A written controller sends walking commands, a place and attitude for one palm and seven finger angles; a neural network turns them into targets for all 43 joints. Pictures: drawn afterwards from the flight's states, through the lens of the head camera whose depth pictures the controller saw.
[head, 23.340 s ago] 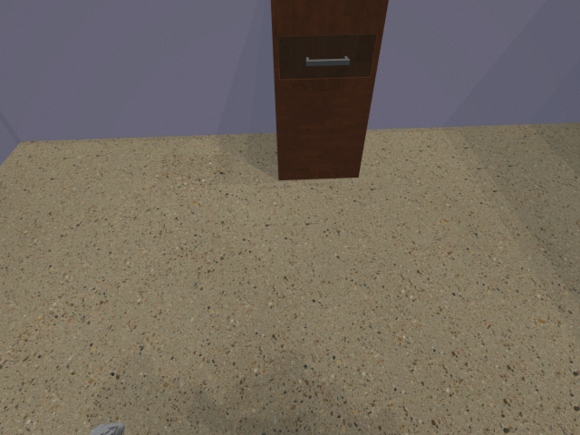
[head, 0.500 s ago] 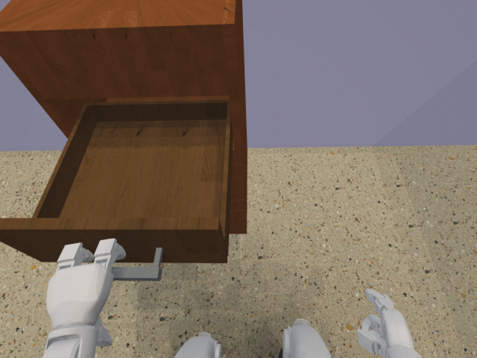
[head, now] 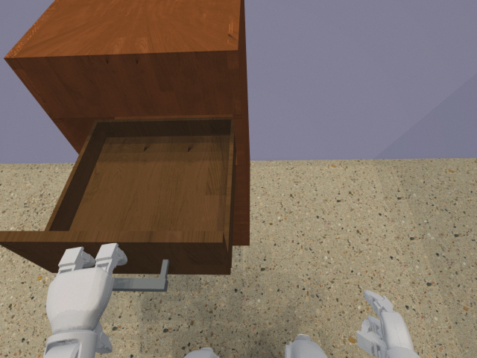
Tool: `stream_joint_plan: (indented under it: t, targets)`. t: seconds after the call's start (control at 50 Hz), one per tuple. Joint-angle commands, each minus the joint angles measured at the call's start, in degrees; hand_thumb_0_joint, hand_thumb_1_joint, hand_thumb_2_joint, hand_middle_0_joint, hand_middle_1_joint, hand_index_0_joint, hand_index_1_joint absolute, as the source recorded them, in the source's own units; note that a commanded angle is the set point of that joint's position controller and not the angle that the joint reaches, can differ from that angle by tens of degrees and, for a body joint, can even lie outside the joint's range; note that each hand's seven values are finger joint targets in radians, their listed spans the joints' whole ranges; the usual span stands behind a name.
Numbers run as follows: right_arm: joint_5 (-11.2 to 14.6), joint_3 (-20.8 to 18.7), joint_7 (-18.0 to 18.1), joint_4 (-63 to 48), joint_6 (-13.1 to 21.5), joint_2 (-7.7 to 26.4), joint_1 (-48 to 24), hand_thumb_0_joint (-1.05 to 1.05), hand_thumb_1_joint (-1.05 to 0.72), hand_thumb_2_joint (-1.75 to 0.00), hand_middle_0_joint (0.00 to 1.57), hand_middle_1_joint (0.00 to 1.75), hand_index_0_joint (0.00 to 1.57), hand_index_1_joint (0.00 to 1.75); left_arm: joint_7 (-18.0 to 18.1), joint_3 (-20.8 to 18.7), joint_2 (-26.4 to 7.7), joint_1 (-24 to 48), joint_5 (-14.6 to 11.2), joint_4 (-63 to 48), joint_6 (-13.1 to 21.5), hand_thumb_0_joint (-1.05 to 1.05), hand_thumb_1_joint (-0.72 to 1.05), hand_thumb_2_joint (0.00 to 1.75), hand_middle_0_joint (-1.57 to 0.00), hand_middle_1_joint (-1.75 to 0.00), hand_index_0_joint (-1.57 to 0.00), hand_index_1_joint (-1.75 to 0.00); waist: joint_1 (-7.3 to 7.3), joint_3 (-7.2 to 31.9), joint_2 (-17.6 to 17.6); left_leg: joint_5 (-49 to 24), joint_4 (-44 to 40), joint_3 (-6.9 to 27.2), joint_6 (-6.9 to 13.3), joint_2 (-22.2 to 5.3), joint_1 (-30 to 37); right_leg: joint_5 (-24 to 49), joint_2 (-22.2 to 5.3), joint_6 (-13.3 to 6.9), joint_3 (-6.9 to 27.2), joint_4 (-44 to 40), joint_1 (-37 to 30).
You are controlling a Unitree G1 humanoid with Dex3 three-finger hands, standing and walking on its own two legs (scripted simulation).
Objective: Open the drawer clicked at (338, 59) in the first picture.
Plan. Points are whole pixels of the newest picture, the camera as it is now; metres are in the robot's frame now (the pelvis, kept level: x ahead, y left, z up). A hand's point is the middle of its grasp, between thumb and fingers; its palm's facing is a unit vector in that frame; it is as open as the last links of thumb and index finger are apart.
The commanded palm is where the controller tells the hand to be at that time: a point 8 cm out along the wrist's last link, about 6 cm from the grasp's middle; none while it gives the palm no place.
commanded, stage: lift the hand off the handle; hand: left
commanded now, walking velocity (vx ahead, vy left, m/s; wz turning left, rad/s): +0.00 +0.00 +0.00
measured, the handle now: (121, 274) +0.26 +0.25 -0.06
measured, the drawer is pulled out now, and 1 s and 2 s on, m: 0.30 0.30 0.30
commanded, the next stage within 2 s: draw the hand back to the body in 1.44 s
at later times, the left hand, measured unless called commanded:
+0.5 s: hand (91, 291) +0.21 +0.25 +0.02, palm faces -0.01 -0.06 -1.00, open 13.5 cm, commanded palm +0.19 +0.25 +0.08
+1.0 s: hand (79, 279) +0.22 +0.25 +0.06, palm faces +0.02 -0.07 -1.00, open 13.8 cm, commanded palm +0.19 +0.25 +0.12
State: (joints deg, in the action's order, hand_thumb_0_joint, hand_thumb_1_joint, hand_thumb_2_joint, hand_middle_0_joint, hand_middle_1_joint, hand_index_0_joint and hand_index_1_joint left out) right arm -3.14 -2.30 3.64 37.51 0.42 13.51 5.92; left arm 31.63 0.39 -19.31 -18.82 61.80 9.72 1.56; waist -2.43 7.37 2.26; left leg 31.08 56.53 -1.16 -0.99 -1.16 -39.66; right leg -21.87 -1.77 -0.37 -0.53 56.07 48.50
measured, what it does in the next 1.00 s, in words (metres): stands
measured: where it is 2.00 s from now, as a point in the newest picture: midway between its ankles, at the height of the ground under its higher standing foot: outside the picture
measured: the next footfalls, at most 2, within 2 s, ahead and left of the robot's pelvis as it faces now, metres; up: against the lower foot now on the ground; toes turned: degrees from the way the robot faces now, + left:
none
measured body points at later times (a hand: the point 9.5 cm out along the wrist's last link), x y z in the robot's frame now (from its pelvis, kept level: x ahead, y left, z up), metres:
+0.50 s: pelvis +0.01 +0.00 +0.02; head +0.05 -0.03 +0.47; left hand +0.20 +0.25 +0.07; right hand +0.21 -0.23 -0.08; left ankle -0.04 +0.13 -0.68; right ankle +0.05 -0.12 -0.68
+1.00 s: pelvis +0.01 +0.00 +0.04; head +0.04 -0.03 +0.49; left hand +0.21 +0.25 +0.11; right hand +0.22 -0.22 -0.07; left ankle -0.04 +0.13 -0.68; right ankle +0.05 -0.12 -0.68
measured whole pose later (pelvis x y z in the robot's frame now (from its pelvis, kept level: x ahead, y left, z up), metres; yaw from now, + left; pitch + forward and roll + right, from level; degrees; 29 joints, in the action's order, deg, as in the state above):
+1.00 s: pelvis +0.01 +0.00 +0.04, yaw -1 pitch +6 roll +1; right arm -1.9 -1.5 2.6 37.2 -1.0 13.3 5.8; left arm 21.2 1.5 -20.5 -21.6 58.7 -2.1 -1.7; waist -4.7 3.9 3.4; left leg 24.5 39.4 -2.2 -0.7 -1.0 -20.9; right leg -16.5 -1.4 0.0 0.2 40.8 30.4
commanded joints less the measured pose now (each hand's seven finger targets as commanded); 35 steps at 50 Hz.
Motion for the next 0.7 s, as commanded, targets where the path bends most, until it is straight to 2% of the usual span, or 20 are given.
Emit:
stream_joint_plan:
  t: [0.0,0.04,0.06,0.1,0.12,0.14,0.16,0.2,0.22,0.24,0.3,0.36,0.4,0.44,0.48,0.52,0.56,0.58,0.62,0.68]
  targets:
    - [0.0,-2.0,0.6,-8.9,2.5,6.6,-4.6,0.00,-0.90,-0.90,0.20,0.30,0.20,0.30,2.7,-4.7,-8.9,6.4,-0.4,-14.4,-0.4,0.00,-0.50,0.30,-0.30,-1.20,-0.30,-1.20,0.71,13.6,-1.2,-16.1,-9.5,-0.9,1.6,3.2,5.6,10.0,2.3,-1.6,-0.8,-9.8,-15.5]
    - [-0.1,-1.9,0.6,-9.1,2.4,7.0,-4.5,0.00,-0.90,-0.90,0.20,0.30,0.20,0.30,2.4,-6.2,-10.6,6.7,-0.5,-15.4,-0.6,0.00,-0.50,0.30,-0.30,-1.20,-0.30,-1.20,0.52,13.7,-1.8,-17.7,-10.3,-0.5,1.7,3.0,6.4,11.6,2.4,-1.8,-0.8,-10.1,-16.6]
    - [-0.2,-1.9,0.5,-9.3,2.3,6.7,-4.6,0.00,-0.90,-0.90,0.20,0.30,0.20,0.30,2.3,-5.8,-10.0,5.1,-0.4,-15.8,-0.6,0.00,-0.50,0.30,-0.30,-1.20,-0.30,-1.20,-0.01,14.6,-1.4,-18.1,-10.5,-0.9,1.6,3.1,6.9,12.1,2.3,-1.7,-0.7,-10.1,-17.5]
    - [-0.2,-1.8,0.3,-9.5,2.2,6.5,-4.6,0.00,-0.90,-0.90,0.20,0.30,0.20,0.30,1.9,-4.6,-9.2,4.6,-0.2,-17.2,-0.7,0.00,-0.50,0.30,-0.30,-1.20,-0.30,-1.20,-0.09,14.2,-0.3,-19.0,-11.1,-0.9,1.4,3.2,7.7,12.8,2.3,-1.8,-0.8,-10.5,-18.0]
    - [-0.2,-2.0,0.1,-9.6,2.2,6.4,-4.3,0.00,-0.90,-0.90,0.20,0.30,0.20,0.30,1.7,-5.0,-9.3,3.4,-0.3,-17.5,-0.7,0.00,-0.50,0.30,-0.30,-1.20,-0.30,-1.20,-0.31,14.4,-1.0,-19.9,-11.3,-0.8,1.4,3.1,8.2,13.6,2.4,-1.9,-0.9,-10.6,-18.7]
    - [-0.2,-1.8,0.1,-9.8,2.0,6.6,-4.6,0.00,-0.90,-0.90,0.20,0.30,0.20,0.30,1.5,-5.8,-10.1,1.9,-0.4,-17.7,-0.9,0.00,-0.50,0.30,-0.30,-1.20,-0.30,-1.20,-0.61,14.2,-0.1,-21.3,-11.7,-0.7,1.4,2.9,8.4,14.9,2.4,-2.1,-0.7,-10.8,-19.4]
    - [-0.1,-1.7,-0.1,-9.9,1.8,6.4,-4.7,0.00,-0.90,-0.90,0.20,0.30,0.20,0.30,1.3,-5.2,-9.2,0.3,-0.5,-16.8,-1.2,0.00,-0.50,0.30,-0.30,-1.20,-0.30,-1.20,-0.59,13.1,-1.8,-20.7,-11.9,-0.8,1.4,3.0,8.0,14.4,2.4,-1.8,-0.9,-11.1,-19.7]
    - [0.1,-1.7,-0.1,-9.6,1.5,6.4,-5.1,0.00,-0.90,-0.90,0.20,0.30,0.20,0.30,0.9,-5.3,-9.3,2.2,-0.4,-16.2,-1.6,0.00,-0.50,0.30,-0.30,-1.20,-0.30,-1.20,-0.08,10.6,-3.2,-18.0,-12.7,-0.7,1.4,2.9,7.4,12.2,2.5,-1.7,-0.7,-12.3,-19.2]
    - [0.2,-1.7,-0.2,-9.8,1.4,6.4,-5.4,0.00,-0.90,-0.90,0.20,0.30,0.20,0.30,0.5,-4.4,-8.6,2.3,-0.5,-16.1,-2.0,0.00,-0.50,0.30,-0.30,-1.20,-0.30,-1.20,-0.07,9.7,-2.2,-16.8,-13.2,-0.8,1.5,3.0,7.3,11.3,2.3,-1.7,-0.7,-12.9,-19.4]
    - [0.3,-1.5,-0.1,-9.9,1.2,6.7,-5.4,0.00,-0.90,-0.90,0.20,0.30,0.20,0.30,0.3,-5.7,-9.9,3.3,-0.7,-15.7,-2.4,0.00,-0.50,0.30,-0.30,-1.20,-0.30,-1.20,-0.05,9.6,-3.1,-17.1,-13.7,-0.6,1.5,2.9,7.3,11.5,2.5,-1.8,-0.7,-13.1,-19.9]
    - [0.5,-1.5,0.0,-9.9,1.2,6.3,-5.9,0.00,-0.90,-0.90,0.20,0.30,0.20,0.30,-0.5,-4.8,-9.2,3.4,-0.7,-16.1,-2.5,0.00,-0.50,0.30,-0.30,-1.20,-0.30,-1.20,-0.43,9.4,-2.7,-17.1,-14.5,-1.0,1.6,3.1,8.6,11.9,2.4,-1.6,-0.4,-14.1,-21.2]
    - [0.4,-1.4,0.3,-9.8,1.2,6.2,-6.1,0.00,-0.90,-0.90,0.20,0.30,0.20,0.30,-1.2,-6.5,-11.3,3.8,-0.9,-17.2,-2.3,0.00,-0.50,0.30,-0.30,-1.20,-0.30,-1.20,-1.05,10.3,-1.7,-17.8,-15.4,-1.0,1.5,3.3,9.7,12.7,2.3,-1.7,-0.1,-14.5,-23.2]
    - [0.4,-1.5,0.3,-10.1,1.4,5.9,-6.1,0.00,-0.90,-0.90,0.20,0.30,0.20,0.30,-1.5,-5.4,-10.0,3.9,-1.1,-18.7,-1.6,0.00,-0.50,0.30,-0.30,-1.20,-0.30,-1.20,-1.11,10.6,-0.9,-18.3,-15.8,-1.0,1.5,3.3,10.6,12.8,2.2,-1.7,-0.2,-14.9,-23.5]
    - [0.3,-1.6,0.2,-10.0,1.4,6.1,-6.0,0.00,-0.90,-0.90,0.20,0.30,0.20,0.30,-1.8,-5.8,-10.5,3.7,-1.3,-19.5,-1.1,0.00,-0.50,0.30,-0.30,-1.20,-0.30,-1.20,-1.01,10.8,-0.5,-19.8,-16.2,-1.0,1.4,3.2,11.7,14.1,2.4,-1.8,-0.1,-15.4,-24.0]
    - [0.4,-1.6,0.2,-9.7,1.5,5.9,-5.9,0.00,-0.90,-0.90,0.20,0.30,0.20,0.30,-2.0,-6.3,-10.9,3.5,-1.3,-19.3,-0.9,0.00,-0.50,0.30,-0.30,-1.20,-0.30,-1.20,-1.16,9.9,-1.2,-19.3,-16.5,-1.1,1.4,3.2,11.6,13.7,2.3,-1.7,-0.1,-15.7,-24.3]
    - [0.4,-1.5,0.0,-9.7,1.5,5.8,-6.3,0.00,-0.90,-0.90,0.20,0.30,0.20,0.30,-2.2,-5.3,-9.8,4.0,-1.4,-19.2,-0.9,0.00,-0.50,0.30,-0.30,-1.20,-0.30,-1.20,-0.91,8.8,-1.0,-18.5,-17.0,-1.1,1.4,3.2,11.8,12.7,2.3,-1.6,-0.2,-16.3,-23.9]
    - [0.3,-1.4,0.1,-9.4,1.5,5.9,-6.4,0.00,-0.90,-0.90,0.20,0.30,0.20,0.30,-2.4,-5.7,-10.6,5.7,-1.3,-19.8,-0.9,0.00,-0.50,0.30,-0.30,-1.20,-0.30,-1.20,-0.95,9.1,-0.7,-19.1,-17.5,-1.0,1.4,3.2,12.5,13.4,2.3,-1.7,0.2,-16.6,-24.7]
    - [0.5,-1.5,0.1,-9.5,1.5,5.7,-6.4,0.00,-0.90,-0.90,0.20,0.30,0.20,0.30,-2.6,-6.2,-10.9,3.9,-1.3,-18.9,-1.1,0.00,-0.50,0.30,-0.30,-1.20,-0.30,-1.20,-1.40,8.5,-1.1,-19.5,-17.8,-1.0,1.4,3.1,12.5,13.7,2.4,-1.7,-0.1,-16.7,-25.0]
    - [0.4,-1.7,0.0,-9.6,1.6,5.8,-6.2,0.00,-0.90,-0.90,0.20,0.30,0.20,0.30,-2.9,-5.8,-10.6,4.4,-1.4,-20.7,-0.9,0.00,-0.50,0.30,-0.30,-1.20,-0.30,-1.20,-1.45,10.3,-1.4,-21.1,-18.2,-1.1,1.3,3.1,13.6,15.2,2.3,-1.7,-0.1,-16.8,-26.3]
    - [0.6,-1.6,0.1,-9.4,1.5,5.8,-6.6,0.00,-0.90,-0.90,0.20,0.30,0.20,0.30,-3.5,-7.0,-11.7,3.1,-2.1,-21.1,-1.1,0.00,-0.50,0.30,-0.30,-1.20,-0.30,-1.20,-1.73,9.4,-2.2,-21.3,-19.0,-1.1,1.3,3.0,13.9,16.3,2.2,-1.5,0.4,-17.7,-27.6]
